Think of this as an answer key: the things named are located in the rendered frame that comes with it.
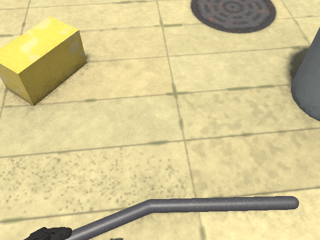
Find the left robot hand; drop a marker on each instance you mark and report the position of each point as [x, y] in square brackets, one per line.
[55, 233]

